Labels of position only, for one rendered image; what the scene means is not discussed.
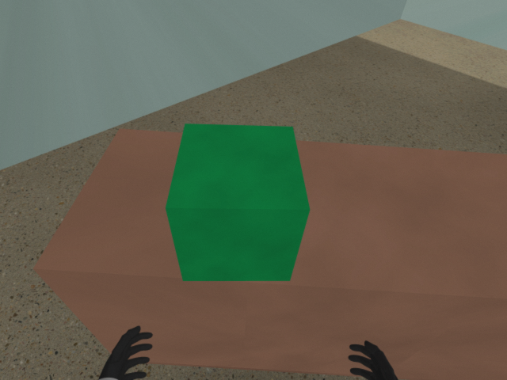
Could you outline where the carton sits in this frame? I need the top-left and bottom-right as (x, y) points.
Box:
(166, 123), (310, 281)

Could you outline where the robot right hand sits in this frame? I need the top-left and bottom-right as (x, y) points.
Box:
(349, 341), (398, 380)

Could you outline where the robot left hand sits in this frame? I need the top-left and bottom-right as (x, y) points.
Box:
(98, 326), (153, 380)

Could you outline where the pedestal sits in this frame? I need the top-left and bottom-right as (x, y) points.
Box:
(33, 128), (507, 380)

